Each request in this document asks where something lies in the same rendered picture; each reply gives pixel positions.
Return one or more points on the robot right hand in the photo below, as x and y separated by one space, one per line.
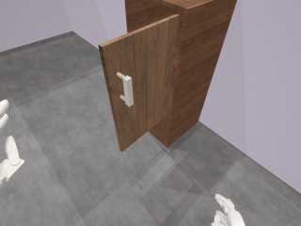
233 217

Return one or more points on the cupboard door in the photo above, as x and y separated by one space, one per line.
147 56

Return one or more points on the handle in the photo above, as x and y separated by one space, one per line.
128 97

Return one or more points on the robot left hand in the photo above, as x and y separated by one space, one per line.
10 166

